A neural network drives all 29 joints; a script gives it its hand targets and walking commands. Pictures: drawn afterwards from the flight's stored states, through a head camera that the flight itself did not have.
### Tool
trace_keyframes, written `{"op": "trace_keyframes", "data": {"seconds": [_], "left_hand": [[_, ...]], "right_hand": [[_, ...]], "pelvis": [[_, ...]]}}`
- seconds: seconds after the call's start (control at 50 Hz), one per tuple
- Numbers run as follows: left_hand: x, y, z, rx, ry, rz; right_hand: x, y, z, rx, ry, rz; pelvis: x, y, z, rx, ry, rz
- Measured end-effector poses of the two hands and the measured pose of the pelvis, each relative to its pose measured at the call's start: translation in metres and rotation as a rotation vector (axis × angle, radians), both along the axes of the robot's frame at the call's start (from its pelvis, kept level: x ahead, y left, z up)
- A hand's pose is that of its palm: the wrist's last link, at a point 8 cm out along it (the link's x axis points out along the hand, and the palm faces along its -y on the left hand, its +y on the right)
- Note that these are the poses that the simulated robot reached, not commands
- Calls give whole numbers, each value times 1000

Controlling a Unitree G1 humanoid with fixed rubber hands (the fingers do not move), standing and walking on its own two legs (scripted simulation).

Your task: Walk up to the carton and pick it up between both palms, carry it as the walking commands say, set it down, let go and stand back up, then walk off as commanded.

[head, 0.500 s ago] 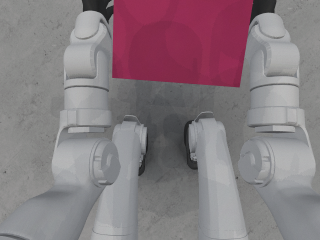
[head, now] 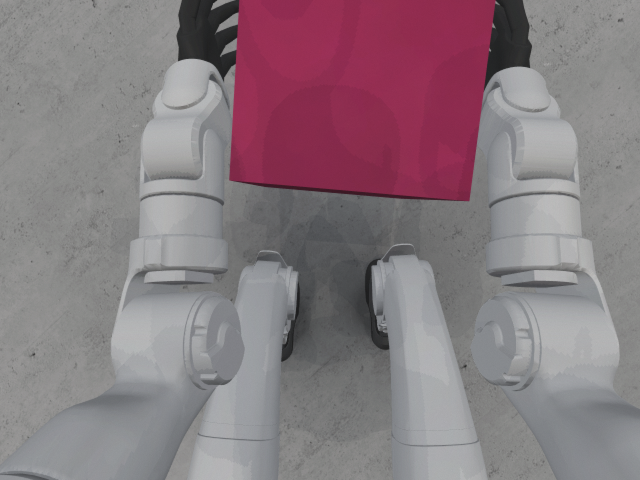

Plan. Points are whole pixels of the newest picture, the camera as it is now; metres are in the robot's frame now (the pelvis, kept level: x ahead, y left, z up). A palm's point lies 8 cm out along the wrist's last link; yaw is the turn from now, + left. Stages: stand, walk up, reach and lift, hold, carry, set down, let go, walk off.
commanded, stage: reach and lift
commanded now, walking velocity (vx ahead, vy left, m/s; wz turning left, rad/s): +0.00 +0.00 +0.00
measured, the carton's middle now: (347, 97) +0.51 -0.02 -0.12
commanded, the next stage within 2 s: none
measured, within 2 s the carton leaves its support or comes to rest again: neither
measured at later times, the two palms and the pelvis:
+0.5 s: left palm (174, 70) +0.48 +0.12 +0.02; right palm (541, 84) +0.47 -0.17 +0.00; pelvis +0.00 +0.00 +0.06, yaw +0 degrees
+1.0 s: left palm (84, 27) +0.47 +0.14 +0.10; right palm (593, 46) +0.46 -0.15 +0.08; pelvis +0.05 +0.00 +0.12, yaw +1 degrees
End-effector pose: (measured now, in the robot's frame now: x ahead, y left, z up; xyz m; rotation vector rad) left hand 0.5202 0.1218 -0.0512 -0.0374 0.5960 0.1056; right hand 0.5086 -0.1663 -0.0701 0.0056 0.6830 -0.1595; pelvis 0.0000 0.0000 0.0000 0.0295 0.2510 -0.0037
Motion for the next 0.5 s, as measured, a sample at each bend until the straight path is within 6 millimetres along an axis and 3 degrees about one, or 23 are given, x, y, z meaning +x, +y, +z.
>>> {"op": "trace_keyframes", "data": {"seconds": [0.24,0.5], "left_hand": [[-21,5,27,2,-1,1],[-37,0,69,4,-3,-3]], "right_hand": [[-18,5,29,-8,-1,10],[-38,0,70,-8,-4,5]], "pelvis": [[11,2,28,-12,-52,6],[4,3,56,-12,-119,-5]]}}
